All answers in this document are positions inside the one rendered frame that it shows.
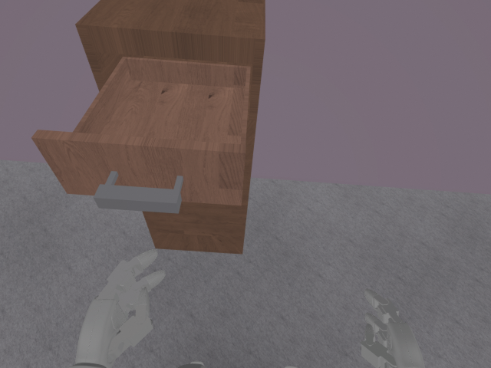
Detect robot left hand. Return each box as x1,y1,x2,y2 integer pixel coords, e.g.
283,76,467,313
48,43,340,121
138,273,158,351
75,248,165,368

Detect cabinet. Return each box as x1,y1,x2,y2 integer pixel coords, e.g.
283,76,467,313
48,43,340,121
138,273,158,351
75,0,265,255

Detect handle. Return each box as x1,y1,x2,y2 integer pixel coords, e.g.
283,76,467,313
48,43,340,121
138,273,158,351
94,171,183,214

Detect robot right hand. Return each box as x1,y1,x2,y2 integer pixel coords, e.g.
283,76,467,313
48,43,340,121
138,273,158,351
361,289,425,368

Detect drawer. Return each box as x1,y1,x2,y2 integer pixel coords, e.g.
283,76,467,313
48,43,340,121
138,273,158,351
32,57,251,205

